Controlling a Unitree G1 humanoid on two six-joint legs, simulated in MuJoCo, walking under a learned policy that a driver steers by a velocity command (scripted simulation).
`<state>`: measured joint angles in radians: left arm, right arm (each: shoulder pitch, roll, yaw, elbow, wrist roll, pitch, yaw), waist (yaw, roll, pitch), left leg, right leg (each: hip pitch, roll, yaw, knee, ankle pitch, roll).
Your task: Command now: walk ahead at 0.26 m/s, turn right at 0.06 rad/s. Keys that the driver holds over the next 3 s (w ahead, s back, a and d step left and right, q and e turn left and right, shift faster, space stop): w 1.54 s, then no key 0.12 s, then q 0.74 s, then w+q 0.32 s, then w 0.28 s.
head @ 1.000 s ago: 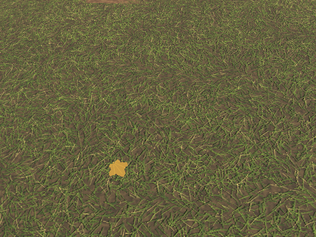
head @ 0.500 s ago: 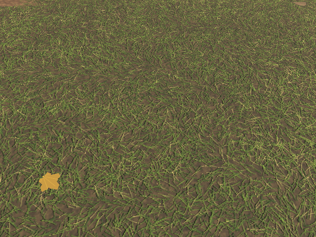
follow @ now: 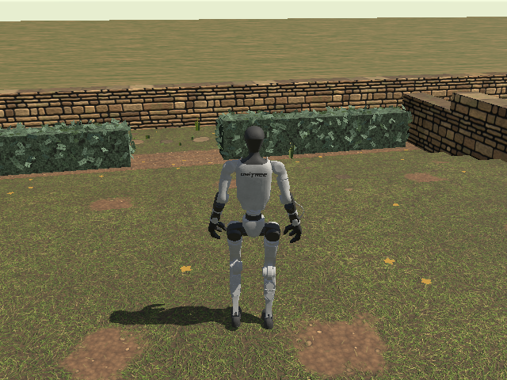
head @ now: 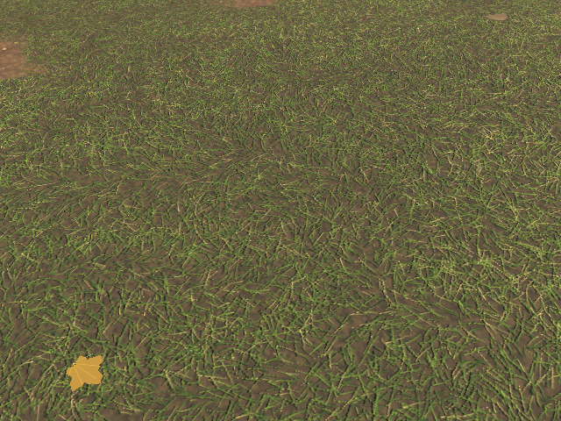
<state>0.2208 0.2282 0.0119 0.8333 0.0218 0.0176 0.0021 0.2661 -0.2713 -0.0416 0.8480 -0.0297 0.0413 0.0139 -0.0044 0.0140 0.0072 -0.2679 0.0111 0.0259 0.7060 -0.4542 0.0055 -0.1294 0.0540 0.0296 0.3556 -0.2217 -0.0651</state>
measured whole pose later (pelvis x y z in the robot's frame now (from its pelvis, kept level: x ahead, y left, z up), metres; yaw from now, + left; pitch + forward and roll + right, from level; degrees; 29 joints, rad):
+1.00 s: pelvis +0.45 +0.00 -0.01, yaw +1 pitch +0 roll -2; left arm 0.44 0.19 0.02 1.04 0.01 -0.09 0.00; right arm 0.06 -0.22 -0.02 0.88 -0.03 -0.03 0.04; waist 0.06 0.03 0.05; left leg -0.63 0.10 0.05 0.67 0.00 0.03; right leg 0.07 0.10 -0.08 0.17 -0.25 -0.09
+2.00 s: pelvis +0.90 +0.00 +0.00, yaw +8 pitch +0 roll +0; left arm 0.24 0.20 0.04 0.95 0.02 -0.05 0.04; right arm 0.20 -0.21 -0.07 0.94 -0.03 0.04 0.00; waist -0.01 0.03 0.08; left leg -0.53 0.05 0.03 0.93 -0.30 0.00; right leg -0.24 -0.01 -0.22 0.39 -0.15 -0.09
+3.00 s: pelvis +1.02 +0.09 -0.01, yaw +39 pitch +2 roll +0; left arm 0.44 0.22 0.04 0.90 0.02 -0.08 -0.01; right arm 0.12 -0.27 -0.06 0.77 -0.04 0.00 0.07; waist 0.06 0.05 0.01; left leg -0.61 0.02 -0.02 0.77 -0.14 0.01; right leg 0.07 0.01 -0.08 0.21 -0.31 -0.02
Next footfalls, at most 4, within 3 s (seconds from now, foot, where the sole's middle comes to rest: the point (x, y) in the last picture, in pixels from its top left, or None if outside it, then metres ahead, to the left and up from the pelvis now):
0.10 left None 0.04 0.11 -0.78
0.58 right None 0.39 -0.06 -0.78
1.12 left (253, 354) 0.70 0.11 -0.78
1.66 right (317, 262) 1.00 -0.07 -0.78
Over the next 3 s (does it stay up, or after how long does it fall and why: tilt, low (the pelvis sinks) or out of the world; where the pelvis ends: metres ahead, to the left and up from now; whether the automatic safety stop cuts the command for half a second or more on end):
stays up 1.02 0.09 -0.01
